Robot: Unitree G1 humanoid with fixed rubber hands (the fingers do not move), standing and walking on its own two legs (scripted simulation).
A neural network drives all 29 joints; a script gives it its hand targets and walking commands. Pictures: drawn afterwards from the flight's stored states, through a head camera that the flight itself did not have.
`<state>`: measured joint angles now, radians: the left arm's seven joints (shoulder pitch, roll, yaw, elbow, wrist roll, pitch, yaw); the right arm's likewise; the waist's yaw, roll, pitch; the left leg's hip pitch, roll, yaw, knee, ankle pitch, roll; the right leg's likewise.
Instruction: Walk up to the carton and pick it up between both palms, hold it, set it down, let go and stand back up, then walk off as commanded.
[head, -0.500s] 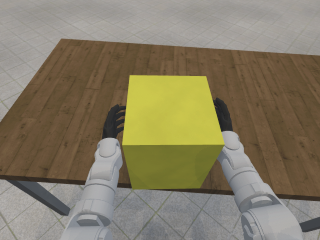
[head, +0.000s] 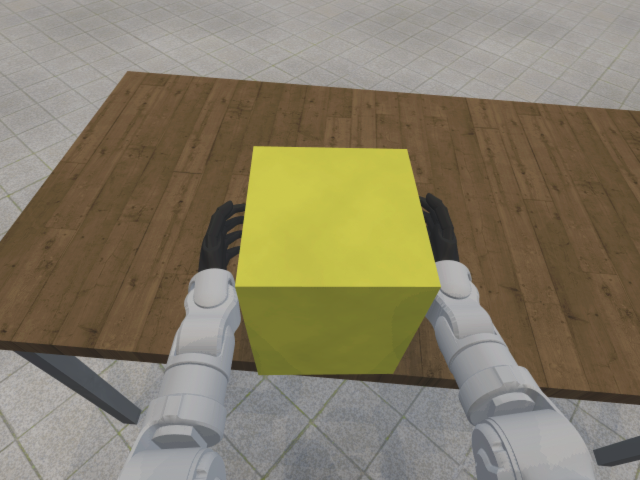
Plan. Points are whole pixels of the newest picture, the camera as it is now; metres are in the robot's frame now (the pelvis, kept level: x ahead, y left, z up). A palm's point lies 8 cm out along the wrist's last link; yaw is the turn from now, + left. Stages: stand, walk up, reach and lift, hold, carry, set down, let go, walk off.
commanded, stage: reach and lift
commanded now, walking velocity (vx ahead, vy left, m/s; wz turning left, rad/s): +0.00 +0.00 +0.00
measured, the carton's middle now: (328, 268) +0.38 +0.01 +0.03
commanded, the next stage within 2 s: none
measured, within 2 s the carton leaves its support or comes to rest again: leaves its support in 0.88 s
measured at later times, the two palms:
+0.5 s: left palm (215, 271) +0.35 +0.16 +0.06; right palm (442, 266) +0.36 -0.13 +0.06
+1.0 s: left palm (213, 262) +0.35 +0.15 +0.08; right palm (448, 260) +0.36 -0.14 +0.08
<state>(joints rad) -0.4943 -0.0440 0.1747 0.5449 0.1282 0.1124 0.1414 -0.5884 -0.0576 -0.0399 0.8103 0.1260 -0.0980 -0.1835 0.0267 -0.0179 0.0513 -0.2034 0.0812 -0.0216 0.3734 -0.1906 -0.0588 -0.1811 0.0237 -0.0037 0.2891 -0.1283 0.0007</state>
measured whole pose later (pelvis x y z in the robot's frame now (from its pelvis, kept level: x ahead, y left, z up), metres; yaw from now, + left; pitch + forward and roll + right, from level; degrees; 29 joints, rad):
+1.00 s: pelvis +0.00 +0.00 +0.00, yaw +3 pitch -1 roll -1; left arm -0.41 -0.14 0.24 0.43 0.31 0.06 0.07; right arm -0.48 0.01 -0.17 0.76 -0.04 -0.24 -0.13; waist -0.02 -0.03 0.03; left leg -0.14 0.06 -0.05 0.34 -0.18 -0.05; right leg -0.09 0.00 -0.05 0.25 -0.13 0.01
